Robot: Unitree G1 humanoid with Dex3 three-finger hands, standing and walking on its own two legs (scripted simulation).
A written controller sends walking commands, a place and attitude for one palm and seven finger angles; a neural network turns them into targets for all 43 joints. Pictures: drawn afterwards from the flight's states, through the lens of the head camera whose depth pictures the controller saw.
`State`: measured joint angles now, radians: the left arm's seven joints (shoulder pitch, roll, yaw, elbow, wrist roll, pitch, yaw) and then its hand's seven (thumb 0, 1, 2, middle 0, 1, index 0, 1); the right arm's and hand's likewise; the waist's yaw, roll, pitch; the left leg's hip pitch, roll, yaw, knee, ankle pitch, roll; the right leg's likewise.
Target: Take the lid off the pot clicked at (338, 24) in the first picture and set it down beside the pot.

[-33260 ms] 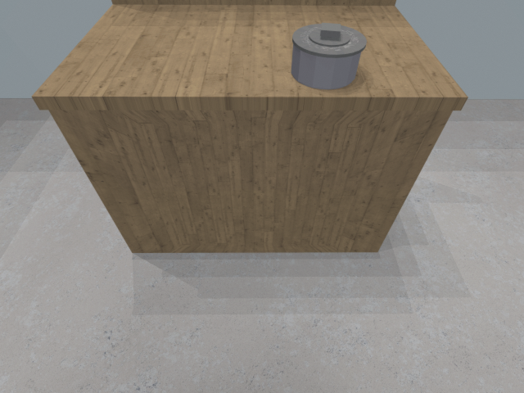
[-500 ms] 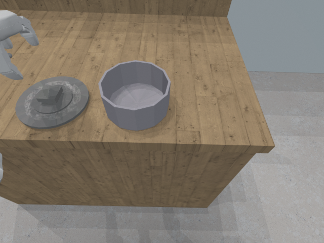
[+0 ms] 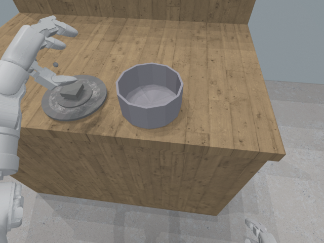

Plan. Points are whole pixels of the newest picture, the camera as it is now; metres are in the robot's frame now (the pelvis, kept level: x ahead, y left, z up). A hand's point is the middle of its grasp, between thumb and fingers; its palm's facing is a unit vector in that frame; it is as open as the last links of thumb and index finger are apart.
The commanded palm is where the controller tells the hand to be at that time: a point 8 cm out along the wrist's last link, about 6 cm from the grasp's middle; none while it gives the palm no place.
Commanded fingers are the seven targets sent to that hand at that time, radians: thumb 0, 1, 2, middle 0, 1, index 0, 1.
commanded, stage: draw the hand back to the body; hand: left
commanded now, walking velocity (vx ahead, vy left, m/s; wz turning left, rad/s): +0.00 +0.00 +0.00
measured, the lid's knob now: (72, 90) +0.49 +0.31 +0.07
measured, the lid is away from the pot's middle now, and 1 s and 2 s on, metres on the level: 0.23 0.23 0.23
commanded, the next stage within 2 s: step back with the hand held close in 1.66 s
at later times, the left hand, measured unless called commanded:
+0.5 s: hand (45, 61) +0.36 +0.24 +0.27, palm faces +0.50 -0.84 -0.22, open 9.5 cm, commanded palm +0.31 +0.27 +0.26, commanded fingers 0.00 0.55 0.87 -0.28 -0.45 -0.28 -0.45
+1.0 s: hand (30, 101) +0.27 +0.22 +0.26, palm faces +0.49 -0.85 -0.19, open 7.5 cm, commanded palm +0.22 +0.26 +0.26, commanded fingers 0.00 0.90 0.90 -0.20 -0.30 -0.20 -0.30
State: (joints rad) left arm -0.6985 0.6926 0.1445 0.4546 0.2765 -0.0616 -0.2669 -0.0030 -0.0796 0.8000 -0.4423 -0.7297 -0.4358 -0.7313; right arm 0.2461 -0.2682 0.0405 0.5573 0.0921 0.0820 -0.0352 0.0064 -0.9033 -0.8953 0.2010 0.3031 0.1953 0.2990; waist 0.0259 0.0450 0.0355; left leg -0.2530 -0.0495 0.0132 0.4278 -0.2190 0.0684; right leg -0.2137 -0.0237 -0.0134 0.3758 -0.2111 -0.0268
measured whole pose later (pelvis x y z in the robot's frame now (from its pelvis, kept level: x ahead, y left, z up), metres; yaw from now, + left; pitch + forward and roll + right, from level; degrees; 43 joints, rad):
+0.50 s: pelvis +0.03 -0.04 +0.00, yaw -2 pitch +0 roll -1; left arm -0.26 0.49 0.46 0.04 -0.11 -0.09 0.08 0.00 0.31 0.84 -0.34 -0.55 -0.33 -0.56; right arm 0.21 -0.29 0.00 0.69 0.06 -0.05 -0.05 0.01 -0.90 -0.90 0.20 0.30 0.20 0.30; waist 0.02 0.06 0.01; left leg -0.13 0.02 0.03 0.41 -0.27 0.01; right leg -0.11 0.04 0.01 0.36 -0.25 -0.02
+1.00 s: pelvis +0.01 -0.04 +0.00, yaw -2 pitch -4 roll -1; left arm -0.02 0.39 0.44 -0.23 -0.14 -0.11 0.09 0.01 0.85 0.90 -0.22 -0.32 -0.21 -0.32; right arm 0.15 -0.23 0.03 0.68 0.04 -0.08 -0.06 0.01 -0.90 -0.90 0.20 0.30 0.20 0.30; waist 0.05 0.07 0.02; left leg -0.08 0.01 0.03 0.39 -0.23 0.01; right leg -0.06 0.03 0.01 0.34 -0.21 -0.02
